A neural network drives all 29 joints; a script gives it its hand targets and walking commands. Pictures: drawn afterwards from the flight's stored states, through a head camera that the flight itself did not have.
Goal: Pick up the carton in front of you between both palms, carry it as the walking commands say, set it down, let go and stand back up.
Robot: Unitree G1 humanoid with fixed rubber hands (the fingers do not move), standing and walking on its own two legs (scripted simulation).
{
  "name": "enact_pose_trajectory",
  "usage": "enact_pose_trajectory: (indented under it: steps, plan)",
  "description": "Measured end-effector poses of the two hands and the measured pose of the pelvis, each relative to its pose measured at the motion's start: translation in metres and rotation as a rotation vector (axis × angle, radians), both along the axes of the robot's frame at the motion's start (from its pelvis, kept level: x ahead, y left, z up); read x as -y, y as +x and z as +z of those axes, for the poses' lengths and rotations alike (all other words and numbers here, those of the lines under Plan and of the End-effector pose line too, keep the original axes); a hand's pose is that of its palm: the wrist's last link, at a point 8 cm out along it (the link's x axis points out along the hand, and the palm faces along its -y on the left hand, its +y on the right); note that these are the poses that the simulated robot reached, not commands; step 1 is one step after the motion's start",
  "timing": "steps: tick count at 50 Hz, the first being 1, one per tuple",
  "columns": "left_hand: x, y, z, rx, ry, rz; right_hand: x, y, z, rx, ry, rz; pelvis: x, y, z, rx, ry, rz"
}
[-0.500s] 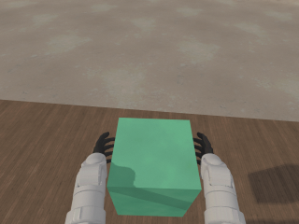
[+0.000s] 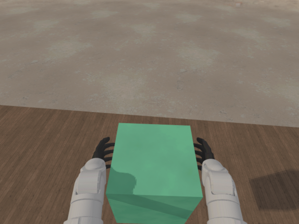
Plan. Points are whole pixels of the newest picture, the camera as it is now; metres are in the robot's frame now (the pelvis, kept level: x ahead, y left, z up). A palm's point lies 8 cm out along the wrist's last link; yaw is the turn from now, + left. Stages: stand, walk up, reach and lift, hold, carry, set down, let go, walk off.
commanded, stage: reach and lift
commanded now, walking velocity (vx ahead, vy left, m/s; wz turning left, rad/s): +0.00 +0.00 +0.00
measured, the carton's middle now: (152, 175) +0.29 +0.00 -0.04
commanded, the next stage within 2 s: hold in 0.08 s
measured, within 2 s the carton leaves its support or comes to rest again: neither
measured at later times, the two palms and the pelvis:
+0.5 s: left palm (97, 165) +0.27 +0.15 +0.05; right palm (210, 166) +0.27 -0.15 +0.05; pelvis -0.02 +0.00 +0.00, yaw +0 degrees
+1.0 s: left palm (97, 163) +0.28 +0.15 +0.05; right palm (209, 164) +0.28 -0.15 +0.05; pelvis -0.01 +0.00 +0.00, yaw +0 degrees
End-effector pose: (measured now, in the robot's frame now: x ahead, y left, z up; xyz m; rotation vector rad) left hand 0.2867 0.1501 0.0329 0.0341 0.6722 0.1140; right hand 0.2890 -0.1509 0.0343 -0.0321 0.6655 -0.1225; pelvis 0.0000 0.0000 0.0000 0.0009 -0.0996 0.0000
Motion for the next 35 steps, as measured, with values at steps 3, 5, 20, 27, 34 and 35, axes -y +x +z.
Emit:
enact_pose_trajectory:
  steps: [3, 5, 20, 27, 34, 35]
  plan:
    - [0.0, -0.001, 0.001, 0.001, -0.001, 0.001, 0.0, -0.001, 0.001, 0.001, 0.001, 0.0, 0.0, -0.001, 0.0, 0.005, 0.0, 0.0]
    - [0.0, -0.002, 0.003, 0.004, -0.001, 0.001, 0.0, -0.002, 0.003, 0.004, 0.002, -0.001, 0.0, -0.001, 0.0, 0.008, 0.0, 0.0]
    - [0.001, -0.015, 0.014, 0.008, -0.008, 0.004, 0.001, -0.016, 0.014, 0.009, 0.013, -0.011, 0.0, -0.011, 0.0, 0.05, 0.0, 0.003]
    - [0.001, -0.015, 0.015, 0.015, -0.018, 0.013, 0.001, -0.016, 0.015, 0.015, 0.024, -0.018, 0.0, -0.017, -0.002, 0.052, 0.0, 0.002]
    - [0.001, -0.013, 0.016, 0.018, -0.023, 0.016, 0.001, -0.013, 0.016, 0.019, 0.027, -0.02, 0.0, -0.017, -0.001, 0.049, 0.0, 0.002]
    - [0.001, -0.013, 0.016, 0.018, -0.022, 0.015, 0.001, -0.013, 0.016, 0.019, 0.027, -0.02, 0.0, -0.016, -0.001, 0.048, 0.0, 0.003]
